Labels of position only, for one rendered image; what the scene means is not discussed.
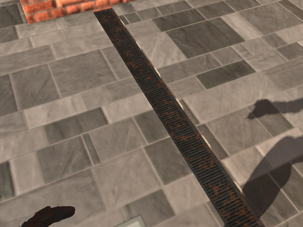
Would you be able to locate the left robot hand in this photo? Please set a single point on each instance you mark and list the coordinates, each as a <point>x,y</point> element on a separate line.
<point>49,215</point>

